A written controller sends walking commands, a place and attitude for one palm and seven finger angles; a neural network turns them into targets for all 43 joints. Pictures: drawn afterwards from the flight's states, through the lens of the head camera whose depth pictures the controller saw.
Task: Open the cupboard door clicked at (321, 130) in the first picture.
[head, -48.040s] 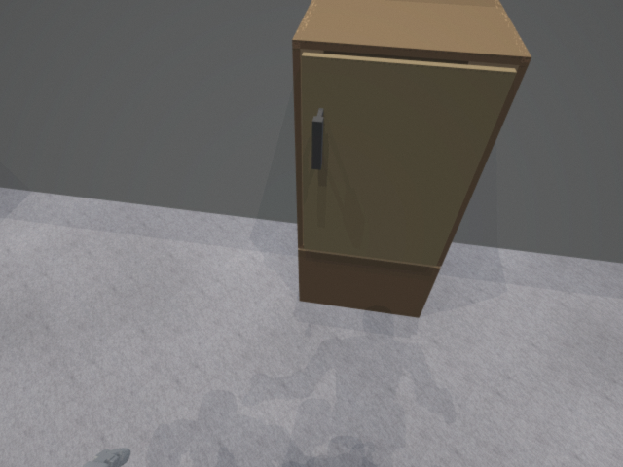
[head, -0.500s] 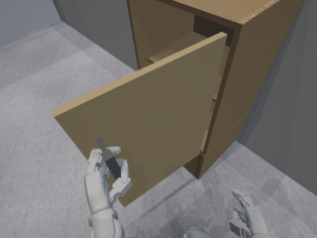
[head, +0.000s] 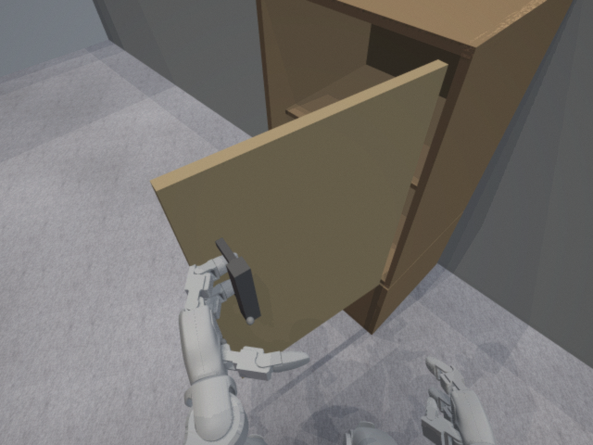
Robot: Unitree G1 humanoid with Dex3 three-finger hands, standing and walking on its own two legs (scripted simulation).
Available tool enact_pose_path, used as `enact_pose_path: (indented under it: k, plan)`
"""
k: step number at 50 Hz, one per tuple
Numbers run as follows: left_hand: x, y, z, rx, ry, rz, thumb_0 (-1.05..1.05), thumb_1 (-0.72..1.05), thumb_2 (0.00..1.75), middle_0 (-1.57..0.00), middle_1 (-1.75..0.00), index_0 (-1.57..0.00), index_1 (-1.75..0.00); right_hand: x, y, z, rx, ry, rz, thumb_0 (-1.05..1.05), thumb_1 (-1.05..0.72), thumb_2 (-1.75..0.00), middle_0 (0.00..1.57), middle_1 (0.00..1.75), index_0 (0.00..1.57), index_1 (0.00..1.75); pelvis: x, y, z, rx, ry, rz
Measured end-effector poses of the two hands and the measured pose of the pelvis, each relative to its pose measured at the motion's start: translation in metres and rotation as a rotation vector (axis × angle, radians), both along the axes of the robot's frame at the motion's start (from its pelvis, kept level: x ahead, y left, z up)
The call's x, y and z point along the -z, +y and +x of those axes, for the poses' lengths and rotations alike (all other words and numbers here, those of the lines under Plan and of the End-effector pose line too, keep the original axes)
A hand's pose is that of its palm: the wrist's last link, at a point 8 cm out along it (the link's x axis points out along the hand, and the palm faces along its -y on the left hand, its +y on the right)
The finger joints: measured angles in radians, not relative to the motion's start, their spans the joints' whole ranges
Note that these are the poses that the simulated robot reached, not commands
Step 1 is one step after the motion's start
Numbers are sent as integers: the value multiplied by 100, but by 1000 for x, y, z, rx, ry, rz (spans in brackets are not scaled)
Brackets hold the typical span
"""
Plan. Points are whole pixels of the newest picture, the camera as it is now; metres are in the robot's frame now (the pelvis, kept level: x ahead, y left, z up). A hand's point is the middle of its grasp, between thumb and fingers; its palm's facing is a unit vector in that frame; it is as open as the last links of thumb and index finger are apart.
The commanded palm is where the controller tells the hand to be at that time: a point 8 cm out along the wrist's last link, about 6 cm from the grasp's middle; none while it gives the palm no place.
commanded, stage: open thumb and fingers to let go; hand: left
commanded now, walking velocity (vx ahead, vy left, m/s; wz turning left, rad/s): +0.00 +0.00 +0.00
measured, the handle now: (237, 281) +0.31 +0.10 +0.07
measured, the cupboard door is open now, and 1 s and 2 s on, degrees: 80 84 84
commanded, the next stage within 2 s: slide the hand sideways off the handle in 0.16 s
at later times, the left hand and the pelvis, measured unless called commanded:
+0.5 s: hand (261, 356) +0.22 +0.06 +0.07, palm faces -0.12 -0.99 +0.06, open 16.4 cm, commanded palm +0.20 +0.09 +0.06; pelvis +0.01 +0.03 -0.01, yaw +0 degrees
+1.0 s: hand (229, 378) +0.19 +0.09 +0.07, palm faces -0.02 -1.00 +0.01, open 16.1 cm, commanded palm +0.15 +0.14 +0.06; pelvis +0.02 +0.01 -0.01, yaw -1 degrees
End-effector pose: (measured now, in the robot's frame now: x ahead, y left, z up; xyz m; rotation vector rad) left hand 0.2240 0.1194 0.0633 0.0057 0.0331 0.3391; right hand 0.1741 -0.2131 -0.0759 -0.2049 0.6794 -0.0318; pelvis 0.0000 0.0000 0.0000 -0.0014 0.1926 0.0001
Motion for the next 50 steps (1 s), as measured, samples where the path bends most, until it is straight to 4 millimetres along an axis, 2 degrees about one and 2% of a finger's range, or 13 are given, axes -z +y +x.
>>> enact_pose_path:
  k: [14,17,20,23,26,35,41,50]
  plan:
    - [-3,4,11,77,16,7,-1,-50,30,-21,-46,-24,-48,-4,35,9,-35,-21,48,2,-90,-90,20,30,20,30,1,21,2,17,-10,-13]
    - [-5,3,7,180,5,15,-1,-50,30,-17,-39,-18,-41,-6,36,9,-43,-28,54,2,-90,-90,21,30,20,30,1,22,4,10,-11,-14]
    - [-5,3,-6,323,0,-11,-1,-49,30,-12,-35,-13,-35,-6,34,6,-43,-24,42,2,-90,-90,21,30,20,30,1,24,6,5,-12,-17]
    - [-6,-2,-18,422,-7,-51,-1,-50,30,-8,-32,-12,-32,-6,30,5,-34,-28,27,2,-90,-90,21,30,20,30,3,27,7,1,-10,-20]
    - [-7,-9,-22,472,-27,-60,-1,-50,30,-8,-31,-12,-31,-4,28,5,-21,-40,18,2,-90,-90,20,30,20,30,7,29,7,4,-2,-18]
    - [-7,-5,-20,435,-22,-23,-1,-50,30,-16,-32,-18,-32,-1,33,10,-2,-42,54,2,-90,-90,20,30,20,30,11,28,10,26,14,-7]
    - [-11,1,-28,393,0,-45,-1,-50,30,-17,-31,-20,-33,-9,32,13,-6,-54,54,2,-90,-90,20,30,20,30,8,22,14,29,11,-4]
    - [-5,24,-51,360,32,-24,-1,-50,30,-16,-31,-20,-33,-11,15,22,-11,-68,6,2,-90,-90,21,30,20,30,13,14,16,21,26,-6]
